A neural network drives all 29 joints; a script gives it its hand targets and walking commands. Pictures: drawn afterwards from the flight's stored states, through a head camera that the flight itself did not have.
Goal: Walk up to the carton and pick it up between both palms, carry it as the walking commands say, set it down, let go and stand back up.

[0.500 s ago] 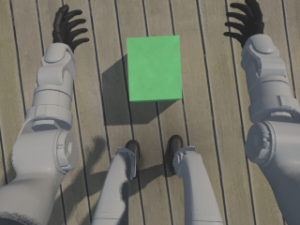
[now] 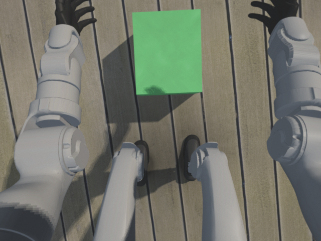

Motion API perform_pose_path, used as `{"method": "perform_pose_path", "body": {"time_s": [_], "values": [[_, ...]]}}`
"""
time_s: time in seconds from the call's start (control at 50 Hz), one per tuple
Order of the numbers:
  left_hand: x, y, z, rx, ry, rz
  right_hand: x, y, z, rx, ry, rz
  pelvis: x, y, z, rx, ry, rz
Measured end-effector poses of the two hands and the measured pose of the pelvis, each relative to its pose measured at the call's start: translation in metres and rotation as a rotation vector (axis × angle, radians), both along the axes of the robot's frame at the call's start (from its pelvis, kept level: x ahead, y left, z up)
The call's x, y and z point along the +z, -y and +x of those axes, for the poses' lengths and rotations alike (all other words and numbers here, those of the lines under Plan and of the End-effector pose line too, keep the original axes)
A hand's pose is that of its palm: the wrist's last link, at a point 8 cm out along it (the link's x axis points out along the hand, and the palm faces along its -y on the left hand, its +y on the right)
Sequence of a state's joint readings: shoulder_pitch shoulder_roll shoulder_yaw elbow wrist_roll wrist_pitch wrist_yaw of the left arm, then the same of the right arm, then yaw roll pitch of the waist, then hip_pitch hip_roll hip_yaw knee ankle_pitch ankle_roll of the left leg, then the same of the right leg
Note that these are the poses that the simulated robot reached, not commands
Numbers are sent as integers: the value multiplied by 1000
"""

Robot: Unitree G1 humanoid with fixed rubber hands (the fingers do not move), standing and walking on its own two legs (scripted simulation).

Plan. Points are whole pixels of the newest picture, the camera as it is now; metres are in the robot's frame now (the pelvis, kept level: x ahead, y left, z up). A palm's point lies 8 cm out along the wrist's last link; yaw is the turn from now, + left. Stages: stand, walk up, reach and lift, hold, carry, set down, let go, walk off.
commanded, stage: reach and lift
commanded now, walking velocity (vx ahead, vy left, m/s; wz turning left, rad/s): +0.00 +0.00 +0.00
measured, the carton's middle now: (167, 58) +0.55 +0.00 -0.50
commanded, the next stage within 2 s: none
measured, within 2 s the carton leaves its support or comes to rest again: neither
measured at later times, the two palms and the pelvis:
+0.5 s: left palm (99, 48) +0.53 +0.19 -0.27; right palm (243, 43) +0.54 -0.21 -0.27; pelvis -0.03 +0.00 -0.13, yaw +1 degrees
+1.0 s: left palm (113, 63) +0.51 +0.19 -0.41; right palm (225, 59) +0.53 -0.20 -0.41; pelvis -0.04 +0.00 -0.23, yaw +1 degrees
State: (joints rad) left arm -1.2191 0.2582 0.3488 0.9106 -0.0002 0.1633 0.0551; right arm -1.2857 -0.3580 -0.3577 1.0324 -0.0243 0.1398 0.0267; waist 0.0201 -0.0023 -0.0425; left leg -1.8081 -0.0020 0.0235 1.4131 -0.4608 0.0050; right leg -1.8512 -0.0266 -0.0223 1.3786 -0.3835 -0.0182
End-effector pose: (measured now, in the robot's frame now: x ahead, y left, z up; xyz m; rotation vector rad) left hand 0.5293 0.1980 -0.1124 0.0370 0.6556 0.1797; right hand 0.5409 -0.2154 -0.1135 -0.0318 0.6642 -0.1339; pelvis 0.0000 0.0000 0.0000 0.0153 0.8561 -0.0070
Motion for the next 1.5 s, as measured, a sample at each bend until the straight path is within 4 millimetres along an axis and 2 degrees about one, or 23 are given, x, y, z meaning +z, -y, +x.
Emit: {"method": "perform_pose_path", "body": {"time_s": [0.22, 0.54, 0.78, 1.04, 1.1, 1.32, 1.5], "values": [[-77, -1, -4, 13, -3, 7, -76, 2, -3, -2, 3, -15, -68, 3, -14, 5, -4, 4], [-170, 8, -4, 2, -35, -4, -167, -10, -3, -12, -20, -16, -144, 3, -28, 5, 66, 6], [-244, 9, -11, -7, -75, -3, -240, -11, -11, -21, -55, -21, -192, 1, -32, 14, 153, 7], [-312, 10, -16, -25, -111, -5, -307, -15, -16, -13, -91, -17, -231, 0, -39, 13, 253, 2], [-318, 13, -19, -30, -121, -5, -313, -16, -18, -16, -96, -13, -236, -1, -38, 13, 275, -3], [-310, 13, -11, -36, -100, -1, -305, -10, -14, -17, -86, -26, -237, -2, -37, 17, 281, -3], [-311, 19, -16, -46, -111, -10, -306, -20, -15, -4, -96, -13, -235, -3, -40, 16, 279, -3]]}}
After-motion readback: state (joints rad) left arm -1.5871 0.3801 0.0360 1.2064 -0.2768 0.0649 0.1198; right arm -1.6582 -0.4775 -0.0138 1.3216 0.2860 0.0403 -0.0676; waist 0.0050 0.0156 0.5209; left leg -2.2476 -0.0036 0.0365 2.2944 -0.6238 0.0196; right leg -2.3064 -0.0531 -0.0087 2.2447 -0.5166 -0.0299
